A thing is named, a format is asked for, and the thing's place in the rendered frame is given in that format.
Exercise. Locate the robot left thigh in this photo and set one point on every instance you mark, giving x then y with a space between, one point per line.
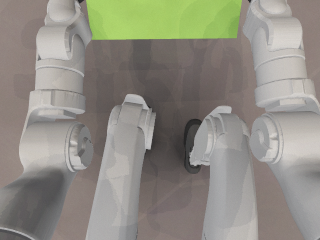
114 213

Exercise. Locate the robot right forearm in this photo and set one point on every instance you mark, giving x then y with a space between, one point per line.
277 48

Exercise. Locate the carton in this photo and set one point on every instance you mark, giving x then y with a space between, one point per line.
163 19

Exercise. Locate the robot right foot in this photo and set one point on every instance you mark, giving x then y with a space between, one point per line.
190 131

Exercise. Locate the robot left forearm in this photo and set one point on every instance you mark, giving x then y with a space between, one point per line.
60 64

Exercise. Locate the left robot upper arm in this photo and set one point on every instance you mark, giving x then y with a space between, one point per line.
52 153

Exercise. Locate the right robot upper arm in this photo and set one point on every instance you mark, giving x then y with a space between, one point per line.
289 142

